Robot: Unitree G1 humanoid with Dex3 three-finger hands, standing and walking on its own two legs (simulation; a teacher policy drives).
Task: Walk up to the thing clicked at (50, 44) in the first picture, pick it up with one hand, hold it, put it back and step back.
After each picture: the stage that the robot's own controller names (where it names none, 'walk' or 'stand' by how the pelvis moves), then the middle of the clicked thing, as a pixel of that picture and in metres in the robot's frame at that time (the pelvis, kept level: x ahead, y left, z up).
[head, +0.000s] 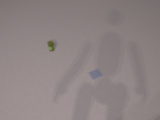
stand; (51, 46) +1.38 +0.39 -0.72
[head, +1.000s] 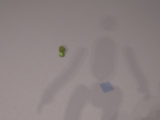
walk; (61, 51) +1.29 +0.17 -0.69
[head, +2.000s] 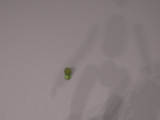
walk; (67, 73) +0.87 +0.15 -0.70
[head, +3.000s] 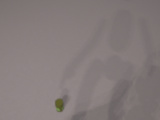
walk; (59, 105) +0.58 +0.19 -0.70
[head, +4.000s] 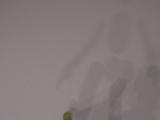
stand; (67, 118) +0.52 +0.11 -0.70
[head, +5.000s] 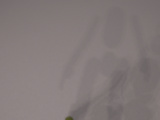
stand; out of the picture +0.47 +0.12 -0.71
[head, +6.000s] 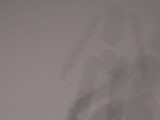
stand; out of the picture +0.43 +0.13 -0.72
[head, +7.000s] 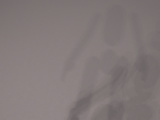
stand; out of the picture +0.43 +0.12 -0.73
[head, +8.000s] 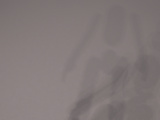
stand; out of the picture +0.43 +0.12 -0.73
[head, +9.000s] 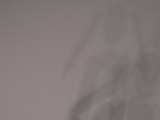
stand; out of the picture +0.42 +0.12 -0.73
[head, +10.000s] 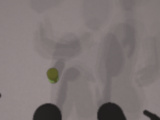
go down; (53, 76) +0.48 +0.14 -0.46
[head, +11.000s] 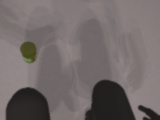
go down; (29, 53) +0.50 +0.18 -0.31
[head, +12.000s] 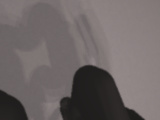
close in; out of the picture +0.49 +0.22 -0.24
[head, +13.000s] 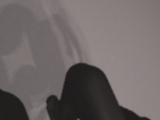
close; out of the picture +0.49 +0.24 -0.25
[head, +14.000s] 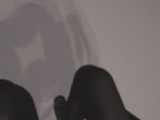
lift; out of the picture +0.45 +0.20 -0.26
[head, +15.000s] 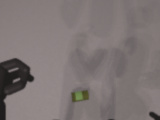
close; (79, 96) +0.47 +0.00 -0.57
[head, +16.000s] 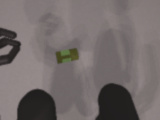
lift; (67, 55) +0.55 +0.03 -0.34
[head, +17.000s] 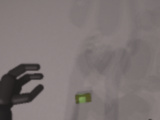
hold; (83, 98) +0.50 -0.01 -0.62
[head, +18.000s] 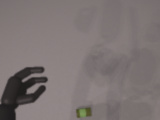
hold; (83, 112) +0.50 +0.00 -0.69
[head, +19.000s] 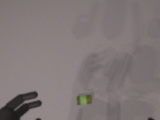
go down; (84, 99) +0.55 +0.00 -0.66
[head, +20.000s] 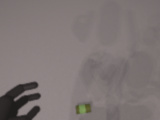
stand; (83, 108) +0.54 -0.01 -0.67
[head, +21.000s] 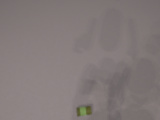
stand; (83, 111) +0.56 -0.01 -0.68
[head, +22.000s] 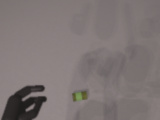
crouch; (79, 96) +0.59 +0.01 -0.67
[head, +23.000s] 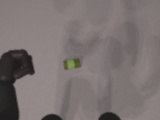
crouch; (71, 64) +0.63 +0.03 -0.55
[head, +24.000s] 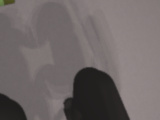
lower; out of the picture +0.68 +0.15 -0.28
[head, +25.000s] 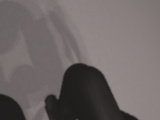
lower; out of the picture +0.68 +0.20 -0.27
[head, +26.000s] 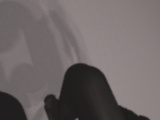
lower; out of the picture +0.69 +0.20 -0.27
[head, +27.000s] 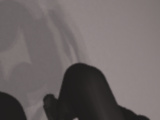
lower; out of the picture +0.70 +0.21 -0.28
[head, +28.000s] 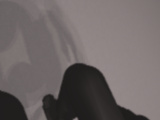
lower; out of the picture +0.70 +0.21 -0.28
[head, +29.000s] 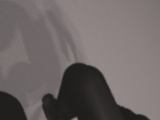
loosen; out of the picture +0.71 +0.21 -0.28
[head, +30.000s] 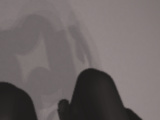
stand; out of the picture +0.72 +0.18 -0.28
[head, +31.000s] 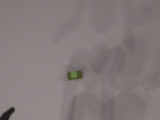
stand; (74, 75) +0.67 +0.03 -0.62
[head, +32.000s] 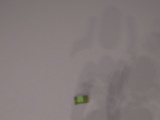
stand; (81, 99) +0.65 +0.02 -0.69
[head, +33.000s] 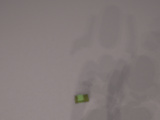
stand; (81, 98) +0.65 +0.02 -0.69
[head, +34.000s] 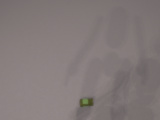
stand; (86, 102) +0.66 +0.00 -0.74
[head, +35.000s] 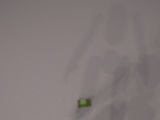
stand; (84, 103) +0.65 +0.02 -0.75
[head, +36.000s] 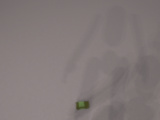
stand; (82, 105) +0.65 +0.03 -0.75
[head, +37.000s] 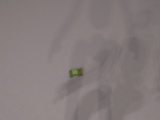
walk; (75, 73) +0.76 +0.04 -0.73
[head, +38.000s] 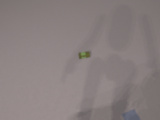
walk; (84, 55) +1.10 +0.09 -0.73
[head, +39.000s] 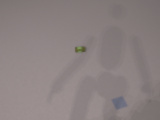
walk; (80, 49) +1.32 -0.01 -0.73
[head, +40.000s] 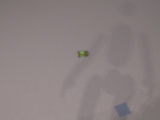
stand; (82, 54) +1.27 +0.02 -0.75
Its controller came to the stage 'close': yes
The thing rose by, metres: 0.01
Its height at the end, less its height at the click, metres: -0.02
